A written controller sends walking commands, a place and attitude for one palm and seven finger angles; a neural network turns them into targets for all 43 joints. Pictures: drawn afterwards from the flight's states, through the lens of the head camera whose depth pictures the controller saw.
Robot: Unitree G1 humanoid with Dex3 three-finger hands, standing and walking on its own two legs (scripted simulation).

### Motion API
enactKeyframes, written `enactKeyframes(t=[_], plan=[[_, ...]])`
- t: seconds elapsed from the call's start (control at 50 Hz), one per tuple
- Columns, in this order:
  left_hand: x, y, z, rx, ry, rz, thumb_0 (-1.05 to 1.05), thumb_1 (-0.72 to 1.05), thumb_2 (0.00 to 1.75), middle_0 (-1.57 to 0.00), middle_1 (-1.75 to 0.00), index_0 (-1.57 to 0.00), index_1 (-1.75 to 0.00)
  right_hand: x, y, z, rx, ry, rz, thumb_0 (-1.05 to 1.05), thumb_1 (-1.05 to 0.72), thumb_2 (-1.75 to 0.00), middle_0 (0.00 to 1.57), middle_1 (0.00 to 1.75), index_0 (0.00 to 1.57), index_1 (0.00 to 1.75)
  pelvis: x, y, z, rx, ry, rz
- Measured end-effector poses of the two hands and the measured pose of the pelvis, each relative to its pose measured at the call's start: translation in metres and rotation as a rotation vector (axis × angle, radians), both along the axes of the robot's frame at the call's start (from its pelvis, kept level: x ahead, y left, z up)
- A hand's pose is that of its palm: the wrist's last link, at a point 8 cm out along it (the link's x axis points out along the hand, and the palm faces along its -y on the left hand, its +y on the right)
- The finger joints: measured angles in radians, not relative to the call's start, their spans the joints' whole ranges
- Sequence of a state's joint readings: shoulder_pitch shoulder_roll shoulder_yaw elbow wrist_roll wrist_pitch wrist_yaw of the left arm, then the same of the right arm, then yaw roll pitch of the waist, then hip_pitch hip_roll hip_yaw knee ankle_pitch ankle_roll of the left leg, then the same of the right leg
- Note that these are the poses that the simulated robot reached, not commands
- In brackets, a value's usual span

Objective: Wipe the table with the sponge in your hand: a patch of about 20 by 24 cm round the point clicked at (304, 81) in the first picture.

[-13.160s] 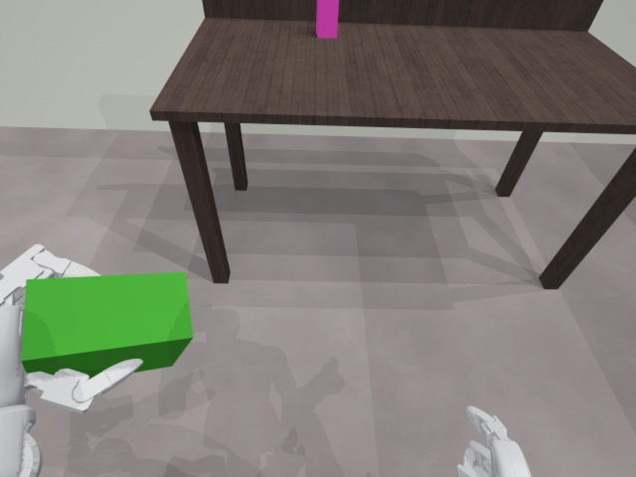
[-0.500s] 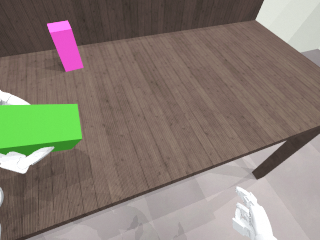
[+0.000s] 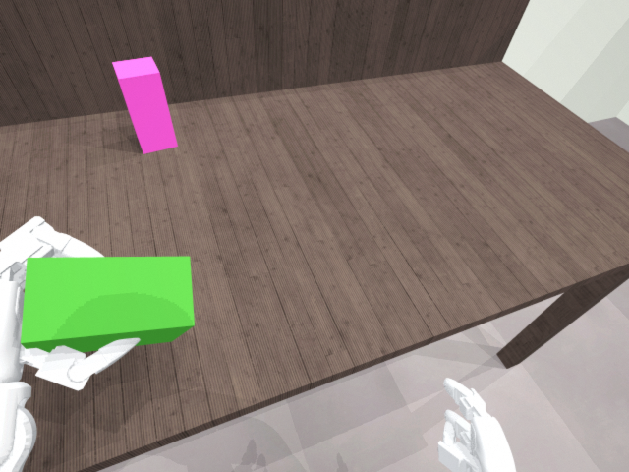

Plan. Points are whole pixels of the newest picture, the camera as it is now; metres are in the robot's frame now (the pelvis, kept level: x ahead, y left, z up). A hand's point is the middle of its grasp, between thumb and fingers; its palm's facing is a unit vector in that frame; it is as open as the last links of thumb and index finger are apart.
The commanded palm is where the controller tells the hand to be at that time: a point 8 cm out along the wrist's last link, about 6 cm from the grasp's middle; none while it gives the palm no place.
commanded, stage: look again from close up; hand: left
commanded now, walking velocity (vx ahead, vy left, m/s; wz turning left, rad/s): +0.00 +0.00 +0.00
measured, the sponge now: (136, 305) +0.24 +0.21 +0.13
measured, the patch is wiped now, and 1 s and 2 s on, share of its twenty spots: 0.00 0.00 0.00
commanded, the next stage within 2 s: come to a stop and stand still in 0.22 s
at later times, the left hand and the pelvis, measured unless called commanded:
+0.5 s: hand (51, 255) +0.26 +0.28 +0.18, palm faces +0.45 -0.80 -0.40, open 10.3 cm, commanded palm +0.17 +0.28 +0.17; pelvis +0.01 +0.00 +0.00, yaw -1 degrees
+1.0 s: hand (83, 298) +0.23 +0.25 +0.15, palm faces +0.37 -0.86 -0.34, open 10.2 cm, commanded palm +0.17 +0.28 +0.17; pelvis +0.01 +0.00 +0.00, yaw +0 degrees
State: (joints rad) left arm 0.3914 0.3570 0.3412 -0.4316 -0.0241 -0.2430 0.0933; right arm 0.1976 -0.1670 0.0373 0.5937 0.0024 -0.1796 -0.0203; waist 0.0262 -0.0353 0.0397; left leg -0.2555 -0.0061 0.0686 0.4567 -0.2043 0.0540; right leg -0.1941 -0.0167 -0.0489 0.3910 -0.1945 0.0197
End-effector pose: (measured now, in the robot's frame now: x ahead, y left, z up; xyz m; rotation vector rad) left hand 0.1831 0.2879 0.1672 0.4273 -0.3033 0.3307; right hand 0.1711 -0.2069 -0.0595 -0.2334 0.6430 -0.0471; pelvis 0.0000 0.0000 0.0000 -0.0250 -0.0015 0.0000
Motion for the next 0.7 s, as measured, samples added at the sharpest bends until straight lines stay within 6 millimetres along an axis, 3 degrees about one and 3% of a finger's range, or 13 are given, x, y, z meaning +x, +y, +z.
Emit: enactKeyframes(t=[0.18, 0.36, 0.4, 0.46, 0.6, 0.7], plan=[[0.006, 0.007, 0.003, 0.014, 0.018, 0.012, 0.00, -0.51, 1.02, -0.74, -1.34, -0.73, -1.33, 0.021, 0.001, 0.005, -0.020, -0.010, 0.011, 0.02, -0.90, -0.90, 0.21, 0.30, 0.21, 0.30, 0.009, 0.003, 0.001, 0.002, 0.006, 0.003], [0.011, 0.005, -0.002, -0.011, 0.047, 0.022, 0.00, -0.51, 1.02, -0.74, -1.34, -0.73, -1.34, 0.021, -0.005, 0.002, -0.028, 0.026, -0.014, 0.02, -0.90, -0.90, 0.21, 0.30, 0.21, 0.30, 0.014, 0.003, 0.001, 0.000, 0.007, 0.004], [0.020, 0.016, 0.013, 0.126, 0.002, 0.022, 0.00, -0.51, 1.02, -0.74, -1.34, -0.73, -1.33, 0.018, -0.006, -0.002, -0.054, 0.041, 0.024, 0.02, -0.90, -0.90, 0.21, 0.30, 0.21, 0.30, 0.011, 0.000, -0.001, -0.003, 0.019, 0.010], [0.030, 0.035, 0.024, 0.121, -0.070, 0.069, 0.00, -0.51, 1.02, -0.74, -1.34, -0.73, -1.34, 0.012, -0.006, -0.005, -0.033, 0.059, 0.033, 0.02, -0.90, -0.90, 0.21, 0.30, 0.21, 0.30, 0.007, -0.001, -0.001, 0.002, 0.022, -0.004], [0.018, -0.005, 0.005, 0.047, 0.026, -0.066, 0.00, -0.51, 1.02, -0.74, -1.34, -0.72, -1.34, -0.004, -0.012, -0.008, 0.013, 0.029, -0.052, 0.02, -0.90, -0.90, 0.21, 0.30, 0.21, 0.30, 0.009, 0.006, -0.003, 0.009, 0.013, -0.017], [0.006, 0.001, -0.005, 0.043, 0.065, -0.042, 0.00, -0.51, 1.02, -0.74, -1.34, -0.73, -1.34, -0.011, -0.016, -0.010, -0.018, 0.065, -0.068, 0.02, -0.90, -0.90, 0.21, 0.30, 0.21, 0.30, 0.009, 0.002, -0.002, 0.009, 0.003, -0.002]])
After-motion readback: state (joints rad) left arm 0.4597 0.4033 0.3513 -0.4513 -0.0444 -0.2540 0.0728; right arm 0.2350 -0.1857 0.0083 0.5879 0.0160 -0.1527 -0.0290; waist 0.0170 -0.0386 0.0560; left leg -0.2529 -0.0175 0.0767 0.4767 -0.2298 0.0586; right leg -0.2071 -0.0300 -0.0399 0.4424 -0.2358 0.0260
